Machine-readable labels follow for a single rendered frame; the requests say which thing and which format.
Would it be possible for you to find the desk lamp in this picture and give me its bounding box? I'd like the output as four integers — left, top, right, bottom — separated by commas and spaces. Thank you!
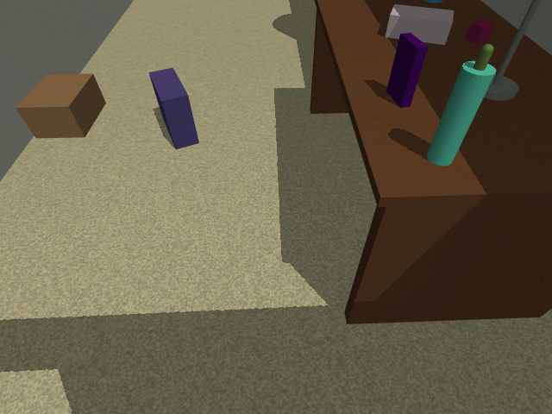
484, 0, 541, 101

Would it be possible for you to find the desk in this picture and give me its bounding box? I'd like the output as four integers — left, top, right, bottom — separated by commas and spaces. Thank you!
310, 0, 552, 324

